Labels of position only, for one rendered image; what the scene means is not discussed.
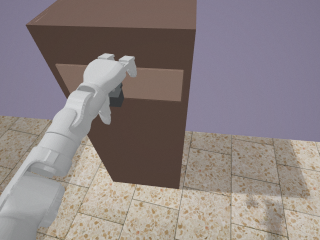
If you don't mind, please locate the robot left forearm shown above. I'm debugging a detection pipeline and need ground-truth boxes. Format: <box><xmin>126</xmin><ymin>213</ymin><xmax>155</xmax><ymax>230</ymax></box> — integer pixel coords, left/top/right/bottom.
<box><xmin>0</xmin><ymin>82</ymin><xmax>106</xmax><ymax>211</ymax></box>

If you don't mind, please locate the handle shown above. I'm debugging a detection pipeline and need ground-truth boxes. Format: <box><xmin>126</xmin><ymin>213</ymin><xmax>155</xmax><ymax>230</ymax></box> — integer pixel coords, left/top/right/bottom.
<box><xmin>108</xmin><ymin>82</ymin><xmax>124</xmax><ymax>107</ymax></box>

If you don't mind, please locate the left robot upper arm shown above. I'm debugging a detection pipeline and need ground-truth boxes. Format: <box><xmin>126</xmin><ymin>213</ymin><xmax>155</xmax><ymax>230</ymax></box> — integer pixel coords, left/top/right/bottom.
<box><xmin>0</xmin><ymin>171</ymin><xmax>65</xmax><ymax>240</ymax></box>

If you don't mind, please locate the drawer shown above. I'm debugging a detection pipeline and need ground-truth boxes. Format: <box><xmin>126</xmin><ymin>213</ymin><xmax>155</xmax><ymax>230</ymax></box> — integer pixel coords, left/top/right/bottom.
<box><xmin>55</xmin><ymin>63</ymin><xmax>184</xmax><ymax>102</ymax></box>

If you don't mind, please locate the cabinet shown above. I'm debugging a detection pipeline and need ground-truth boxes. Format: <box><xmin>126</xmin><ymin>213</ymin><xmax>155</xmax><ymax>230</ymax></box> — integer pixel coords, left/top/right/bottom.
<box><xmin>26</xmin><ymin>0</ymin><xmax>197</xmax><ymax>189</ymax></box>

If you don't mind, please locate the left robot hand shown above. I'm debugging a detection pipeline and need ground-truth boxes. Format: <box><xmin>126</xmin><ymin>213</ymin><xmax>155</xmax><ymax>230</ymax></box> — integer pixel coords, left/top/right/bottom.
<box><xmin>83</xmin><ymin>53</ymin><xmax>137</xmax><ymax>125</ymax></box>

